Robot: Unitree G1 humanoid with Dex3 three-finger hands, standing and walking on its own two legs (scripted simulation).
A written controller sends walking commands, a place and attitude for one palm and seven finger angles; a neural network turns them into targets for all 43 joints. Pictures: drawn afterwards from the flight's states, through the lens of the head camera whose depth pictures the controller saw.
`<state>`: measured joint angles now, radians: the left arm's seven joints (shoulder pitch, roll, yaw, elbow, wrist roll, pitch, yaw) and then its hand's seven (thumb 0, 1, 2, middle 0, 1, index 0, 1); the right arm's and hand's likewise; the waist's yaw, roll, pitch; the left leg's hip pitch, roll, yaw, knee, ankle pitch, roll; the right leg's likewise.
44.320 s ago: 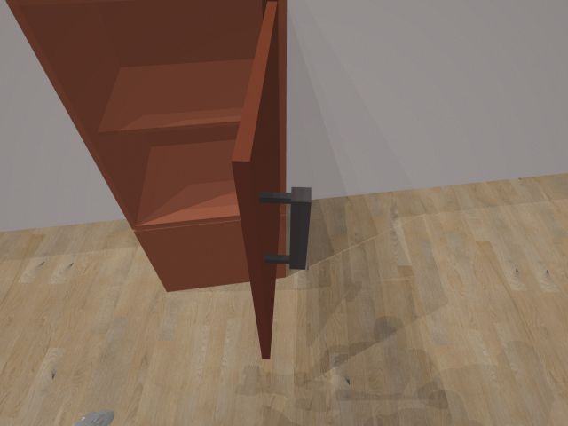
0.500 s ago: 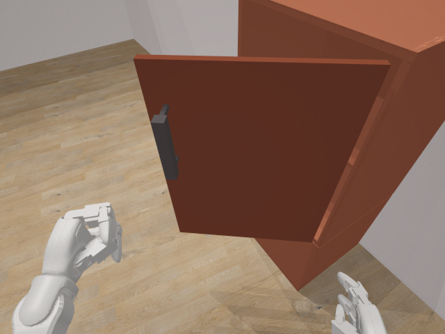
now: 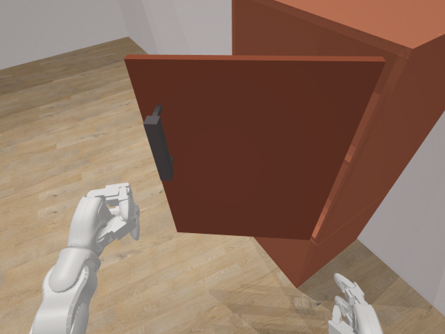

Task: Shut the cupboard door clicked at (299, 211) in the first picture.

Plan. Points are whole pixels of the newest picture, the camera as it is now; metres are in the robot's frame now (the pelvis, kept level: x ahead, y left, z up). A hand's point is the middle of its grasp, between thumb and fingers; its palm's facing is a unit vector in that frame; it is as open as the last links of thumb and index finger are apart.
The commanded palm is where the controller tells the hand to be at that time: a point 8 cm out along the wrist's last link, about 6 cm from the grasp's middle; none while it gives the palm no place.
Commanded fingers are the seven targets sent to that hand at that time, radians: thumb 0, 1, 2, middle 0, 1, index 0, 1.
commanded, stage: bring the fist close to the handle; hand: left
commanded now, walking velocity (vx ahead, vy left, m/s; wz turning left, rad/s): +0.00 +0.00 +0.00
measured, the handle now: (162, 144) +0.46 +0.16 +0.10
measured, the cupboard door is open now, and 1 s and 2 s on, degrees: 51 51 39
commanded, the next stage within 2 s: push the door shut along its arc in 1.04 s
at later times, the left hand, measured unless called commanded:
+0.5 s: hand (155, 186) +0.34 +0.15 +0.11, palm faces -0.02 -1.00 -0.03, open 3.1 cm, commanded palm +0.32 +0.19 +0.11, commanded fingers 0.00 0.90 0.90 -1.30 -1.50 -1.30 -1.50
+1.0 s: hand (166, 176) +0.36 +0.13 +0.11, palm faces +0.00 -1.00 -0.03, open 3.1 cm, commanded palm +0.34 +0.18 +0.11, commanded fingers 0.00 0.90 0.90 -1.30 -1.50 -1.30 -1.50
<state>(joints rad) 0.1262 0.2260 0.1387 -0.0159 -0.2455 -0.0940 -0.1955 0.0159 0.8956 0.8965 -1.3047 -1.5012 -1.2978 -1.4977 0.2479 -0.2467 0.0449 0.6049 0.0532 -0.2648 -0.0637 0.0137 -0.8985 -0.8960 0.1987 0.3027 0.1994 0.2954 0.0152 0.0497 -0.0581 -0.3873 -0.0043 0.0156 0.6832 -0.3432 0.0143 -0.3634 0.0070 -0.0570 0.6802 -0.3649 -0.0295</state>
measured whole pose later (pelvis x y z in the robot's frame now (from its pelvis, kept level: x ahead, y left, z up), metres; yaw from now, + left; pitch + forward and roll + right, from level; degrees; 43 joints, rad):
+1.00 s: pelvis +0.00 +0.00 +0.00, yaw -2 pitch +4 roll +0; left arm -0.27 0.18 0.12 0.39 -0.18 -0.16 -0.06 0.02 0.90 0.90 -1.30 -1.50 -1.30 -1.50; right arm 0.28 -0.25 0.02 0.63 0.05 -0.10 -0.03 0.01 -0.90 -0.90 0.20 0.30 0.20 0.30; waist -0.01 0.04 -0.05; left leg -0.39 0.01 0.04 0.64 -0.32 0.01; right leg -0.38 0.02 -0.03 0.65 -0.34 -0.03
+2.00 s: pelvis -0.01 +0.02 -0.01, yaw -1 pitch +10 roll -1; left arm -0.88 0.34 0.16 1.12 -0.18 -0.30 -0.31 0.03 1.00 0.98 -1.30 -1.50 -1.30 -1.50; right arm 0.35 -0.28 0.02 0.70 0.04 -0.09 -0.03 0.01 -0.90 -0.90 0.20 0.30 0.20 0.30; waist -0.11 0.03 -0.05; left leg -0.60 -0.01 0.03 0.76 -0.34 0.04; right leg -0.58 0.00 -0.04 0.74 -0.35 -0.01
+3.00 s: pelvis +0.00 +0.01 -0.03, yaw -2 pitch +22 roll -2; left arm -1.34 0.49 0.19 1.37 -0.10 -0.20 -0.43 0.00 0.92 0.94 -1.30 -1.50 -1.29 -1.50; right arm 0.41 -0.29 0.02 0.71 -0.01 -0.06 -0.03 0.00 -0.90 -0.90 0.20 0.30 0.20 0.30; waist -0.24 0.05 -0.06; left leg -0.88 0.02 0.02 0.90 -0.40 0.02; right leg -0.85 0.03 -0.06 0.86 -0.39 -0.03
